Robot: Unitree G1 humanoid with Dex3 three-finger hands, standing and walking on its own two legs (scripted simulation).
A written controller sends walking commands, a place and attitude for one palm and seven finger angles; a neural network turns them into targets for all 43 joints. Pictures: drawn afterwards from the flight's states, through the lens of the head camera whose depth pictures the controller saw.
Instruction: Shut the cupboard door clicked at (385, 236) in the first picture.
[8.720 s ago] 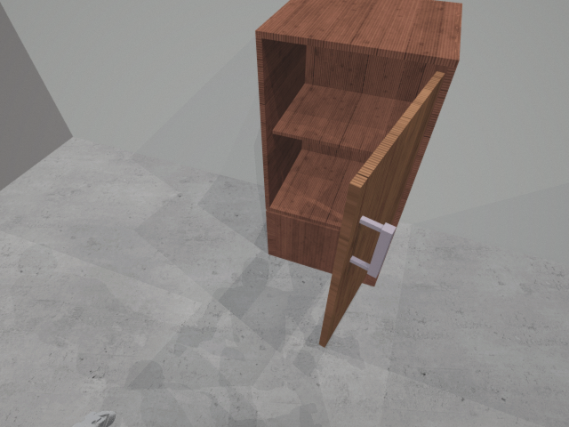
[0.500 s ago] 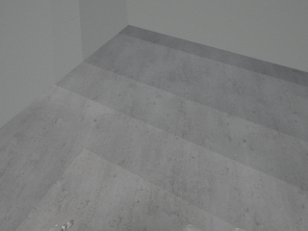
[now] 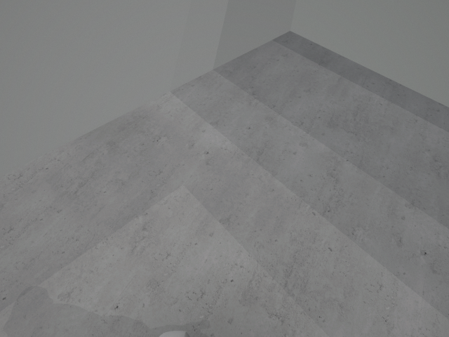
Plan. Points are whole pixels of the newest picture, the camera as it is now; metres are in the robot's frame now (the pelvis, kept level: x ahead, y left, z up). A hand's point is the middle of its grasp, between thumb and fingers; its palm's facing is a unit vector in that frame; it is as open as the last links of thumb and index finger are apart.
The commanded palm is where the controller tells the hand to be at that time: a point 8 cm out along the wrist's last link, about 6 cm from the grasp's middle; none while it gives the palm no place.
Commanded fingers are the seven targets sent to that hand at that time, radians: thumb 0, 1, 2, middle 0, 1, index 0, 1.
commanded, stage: walk to a spot facing it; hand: left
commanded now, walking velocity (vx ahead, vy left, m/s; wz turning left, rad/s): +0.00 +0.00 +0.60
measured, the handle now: out of the picture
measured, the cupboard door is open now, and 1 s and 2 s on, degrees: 77 77 77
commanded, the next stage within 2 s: none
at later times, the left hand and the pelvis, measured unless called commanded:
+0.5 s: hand out of the picture +0.07 +0.22 -0.14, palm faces +0.28 -0.92 -0.29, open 7.4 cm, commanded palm none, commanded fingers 0.00 0.90 0.90 -0.20 -0.30 -0.20 -0.30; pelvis +0.00 -0.01 -0.01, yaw +17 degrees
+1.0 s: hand out of the picture -0.12 +0.24 -0.18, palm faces +0.60 -0.76 -0.25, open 7.4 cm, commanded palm none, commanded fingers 0.00 0.90 0.90 -0.20 -0.30 -0.20 -0.30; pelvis +0.00 +0.04 -0.01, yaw +36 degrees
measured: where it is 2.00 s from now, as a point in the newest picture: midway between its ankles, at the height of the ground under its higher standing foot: (154, 310)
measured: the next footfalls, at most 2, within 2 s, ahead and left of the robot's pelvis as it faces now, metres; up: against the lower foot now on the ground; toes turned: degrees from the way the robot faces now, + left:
left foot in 0.04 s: +0.04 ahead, +0.13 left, +0.00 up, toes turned +7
right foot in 0.48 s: +0.06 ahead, -0.11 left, +0.00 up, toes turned +14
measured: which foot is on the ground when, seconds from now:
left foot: up 0.00-0.02, down 0.04-0.48, up 0.50-0.88, down 0.90-1.00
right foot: down 0.00-0.04, up 0.06-0.46, down 0.48-0.90, up 0.92-1.00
